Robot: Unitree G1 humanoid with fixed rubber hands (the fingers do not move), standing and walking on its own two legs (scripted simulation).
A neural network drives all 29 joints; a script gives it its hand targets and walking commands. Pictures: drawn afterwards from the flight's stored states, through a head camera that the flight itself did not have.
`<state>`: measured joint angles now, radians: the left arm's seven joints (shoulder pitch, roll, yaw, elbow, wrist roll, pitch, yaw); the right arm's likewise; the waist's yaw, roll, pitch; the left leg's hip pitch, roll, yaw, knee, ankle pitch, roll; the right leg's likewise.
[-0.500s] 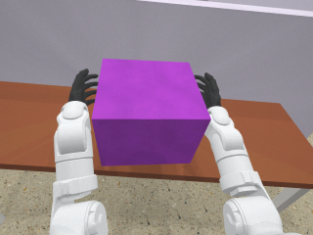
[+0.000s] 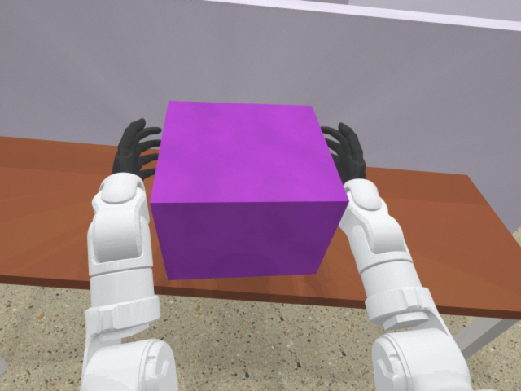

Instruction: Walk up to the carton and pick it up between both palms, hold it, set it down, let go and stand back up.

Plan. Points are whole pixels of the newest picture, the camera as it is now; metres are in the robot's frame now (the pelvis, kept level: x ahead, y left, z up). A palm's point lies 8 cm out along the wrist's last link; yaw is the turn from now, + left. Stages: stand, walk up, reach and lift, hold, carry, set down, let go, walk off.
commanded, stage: hold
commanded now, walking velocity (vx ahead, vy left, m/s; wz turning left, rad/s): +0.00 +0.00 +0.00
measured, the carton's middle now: (243, 188) +0.36 +0.01 +0.15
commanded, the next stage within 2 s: set down in 0.22 s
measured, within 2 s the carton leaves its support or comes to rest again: neither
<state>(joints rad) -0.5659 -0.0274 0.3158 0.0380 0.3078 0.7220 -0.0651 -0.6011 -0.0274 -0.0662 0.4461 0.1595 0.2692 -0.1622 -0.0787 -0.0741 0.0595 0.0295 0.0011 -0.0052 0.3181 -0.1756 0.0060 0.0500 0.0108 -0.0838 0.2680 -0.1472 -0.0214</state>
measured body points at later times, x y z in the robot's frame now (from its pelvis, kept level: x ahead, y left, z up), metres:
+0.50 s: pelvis +0.00 +0.00 +0.00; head -0.04 +0.04 +0.45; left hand +0.38 +0.16 +0.20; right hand +0.36 -0.16 +0.20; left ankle +0.01 +0.11 -0.75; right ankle +0.02 -0.10 -0.75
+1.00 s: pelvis +0.02 +0.00 +0.00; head +0.01 +0.04 +0.45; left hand +0.41 +0.16 +0.15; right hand +0.39 -0.17 +0.15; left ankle +0.01 +0.11 -0.75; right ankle +0.02 -0.10 -0.75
